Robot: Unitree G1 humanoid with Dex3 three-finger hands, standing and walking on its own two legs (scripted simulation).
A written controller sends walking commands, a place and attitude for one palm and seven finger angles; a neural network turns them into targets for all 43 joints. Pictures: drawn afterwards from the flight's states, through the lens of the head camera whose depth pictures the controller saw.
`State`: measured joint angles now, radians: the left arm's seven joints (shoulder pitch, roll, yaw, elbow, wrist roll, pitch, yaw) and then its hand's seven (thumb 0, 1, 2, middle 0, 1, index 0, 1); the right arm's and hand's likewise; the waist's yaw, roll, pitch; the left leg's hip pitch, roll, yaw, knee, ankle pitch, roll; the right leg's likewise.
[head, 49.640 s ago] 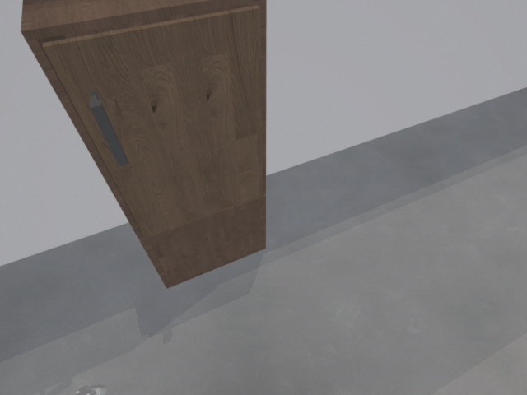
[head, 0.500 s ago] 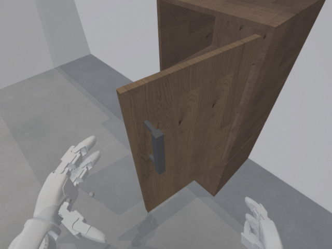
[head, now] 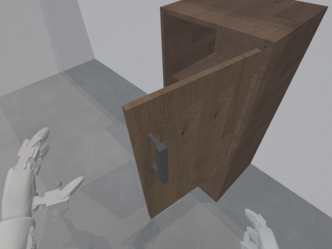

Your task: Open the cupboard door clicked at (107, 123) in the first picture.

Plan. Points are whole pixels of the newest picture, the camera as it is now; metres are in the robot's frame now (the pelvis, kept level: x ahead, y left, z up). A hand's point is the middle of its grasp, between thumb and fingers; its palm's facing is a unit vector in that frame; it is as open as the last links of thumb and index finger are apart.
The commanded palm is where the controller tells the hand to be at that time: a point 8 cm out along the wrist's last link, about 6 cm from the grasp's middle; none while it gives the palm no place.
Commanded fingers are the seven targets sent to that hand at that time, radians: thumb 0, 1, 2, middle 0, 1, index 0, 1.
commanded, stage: draw the hand back to the body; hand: left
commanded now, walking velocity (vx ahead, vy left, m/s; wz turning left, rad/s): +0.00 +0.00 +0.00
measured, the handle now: (158, 159) +0.32 +0.07 +0.05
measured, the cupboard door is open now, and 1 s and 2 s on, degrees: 81 81 81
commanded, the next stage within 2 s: step back with the hand held close in 0.60 s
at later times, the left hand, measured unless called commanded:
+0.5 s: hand (47, 179) +0.19 +0.25 +0.15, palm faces +0.46 -0.79 -0.41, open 7.5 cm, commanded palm +0.14 +0.29 +0.16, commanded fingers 0.00 0.90 0.90 -0.20 -0.30 -0.20 -0.30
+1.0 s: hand (39, 189) +0.17 +0.25 +0.15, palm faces +0.36 -0.78 -0.52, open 7.4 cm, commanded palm +0.11 +0.29 +0.18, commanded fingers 0.00 0.90 0.90 -0.20 -0.30 -0.20 -0.30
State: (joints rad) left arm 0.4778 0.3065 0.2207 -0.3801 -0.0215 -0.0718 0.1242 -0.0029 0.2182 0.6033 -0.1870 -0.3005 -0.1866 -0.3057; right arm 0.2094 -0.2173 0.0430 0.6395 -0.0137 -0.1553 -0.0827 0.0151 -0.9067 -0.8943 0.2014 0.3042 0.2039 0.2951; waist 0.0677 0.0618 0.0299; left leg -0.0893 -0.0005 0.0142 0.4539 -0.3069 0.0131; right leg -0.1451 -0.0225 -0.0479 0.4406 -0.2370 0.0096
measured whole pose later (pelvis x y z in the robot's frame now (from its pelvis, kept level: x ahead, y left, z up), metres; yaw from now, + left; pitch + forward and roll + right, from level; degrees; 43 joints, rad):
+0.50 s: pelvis +0.00 -0.02 +0.00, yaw +0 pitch -5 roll -1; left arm 0.44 0.31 0.32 -0.34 -0.04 -0.08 0.12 0.01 0.87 0.88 -0.21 -0.30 -0.21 -0.31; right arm 0.18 -0.23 0.01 0.66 -0.01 -0.12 -0.08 0.01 -0.91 -0.89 0.20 0.30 0.20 0.29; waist 0.08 0.07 0.04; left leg -0.03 0.02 0.01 0.38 -0.28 -0.01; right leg -0.09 0.00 -0.05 0.37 -0.21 -0.01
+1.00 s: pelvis -0.03 +0.00 +0.00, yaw -1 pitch +0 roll +0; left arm 0.55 0.39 0.37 -0.43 -0.03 -0.15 0.11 0.01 0.89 0.90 -0.21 -0.30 -0.21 -0.31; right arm 0.16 -0.25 -0.02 0.59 0.00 -0.04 -0.08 0.01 -0.91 -0.89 0.20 0.30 0.20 0.29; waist 0.01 0.05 0.03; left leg -0.19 0.01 0.03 0.44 -0.24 0.01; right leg -0.24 -0.01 -0.03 0.40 -0.15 0.00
